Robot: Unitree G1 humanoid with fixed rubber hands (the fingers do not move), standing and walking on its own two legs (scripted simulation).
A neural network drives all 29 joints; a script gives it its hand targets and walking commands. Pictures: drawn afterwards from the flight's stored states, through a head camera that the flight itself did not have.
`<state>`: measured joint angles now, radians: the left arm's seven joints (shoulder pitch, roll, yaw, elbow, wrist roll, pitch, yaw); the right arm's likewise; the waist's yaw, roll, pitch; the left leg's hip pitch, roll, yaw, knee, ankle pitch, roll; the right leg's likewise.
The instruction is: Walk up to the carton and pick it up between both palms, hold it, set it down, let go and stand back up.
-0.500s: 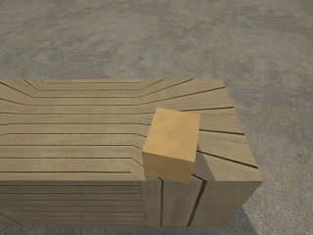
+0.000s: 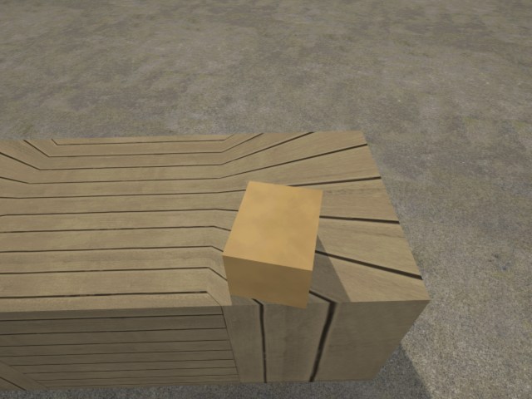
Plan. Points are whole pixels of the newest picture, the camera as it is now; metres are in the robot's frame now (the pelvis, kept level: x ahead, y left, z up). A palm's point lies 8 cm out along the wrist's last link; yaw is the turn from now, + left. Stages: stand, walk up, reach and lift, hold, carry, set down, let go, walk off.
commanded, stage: stand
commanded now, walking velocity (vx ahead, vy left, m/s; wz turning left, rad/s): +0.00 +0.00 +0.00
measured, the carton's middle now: (276, 242) +0.47 -0.01 -0.11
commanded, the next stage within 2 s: none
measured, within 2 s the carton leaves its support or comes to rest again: neither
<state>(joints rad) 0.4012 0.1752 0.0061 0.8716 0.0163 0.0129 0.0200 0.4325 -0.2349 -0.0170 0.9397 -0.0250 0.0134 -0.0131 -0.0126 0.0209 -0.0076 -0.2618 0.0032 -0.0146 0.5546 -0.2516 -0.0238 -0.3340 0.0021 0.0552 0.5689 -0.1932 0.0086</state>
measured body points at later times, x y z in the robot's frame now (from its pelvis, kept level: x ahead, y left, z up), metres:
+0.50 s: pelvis +0.03 +0.01 +0.01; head +0.03 +0.00 +0.46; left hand +0.05 +0.25 -0.14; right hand +0.05 -0.23 -0.15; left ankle +0.03 +0.14 -0.73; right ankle +0.07 -0.12 -0.73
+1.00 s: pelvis +0.06 +0.01 +0.01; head +0.06 +0.00 +0.46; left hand +0.08 +0.24 -0.14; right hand +0.08 -0.22 -0.15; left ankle +0.03 +0.14 -0.73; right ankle +0.07 -0.12 -0.73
